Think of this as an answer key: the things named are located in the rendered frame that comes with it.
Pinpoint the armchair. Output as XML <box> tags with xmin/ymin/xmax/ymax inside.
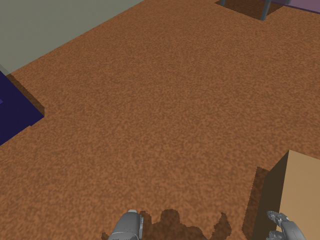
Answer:
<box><xmin>0</xmin><ymin>71</ymin><xmax>44</xmax><ymax>146</ymax></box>

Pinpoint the right robot hand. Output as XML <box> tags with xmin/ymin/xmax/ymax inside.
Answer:
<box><xmin>266</xmin><ymin>211</ymin><xmax>306</xmax><ymax>240</ymax></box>

